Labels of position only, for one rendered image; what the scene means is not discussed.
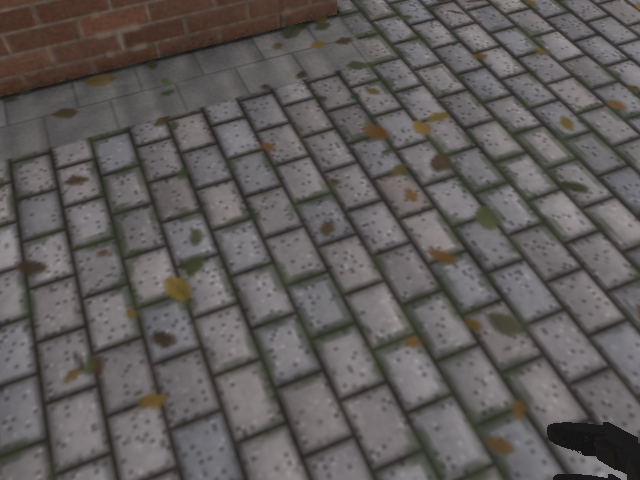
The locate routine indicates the right robot hand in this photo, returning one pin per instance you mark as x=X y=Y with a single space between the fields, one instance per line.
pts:
x=611 y=445

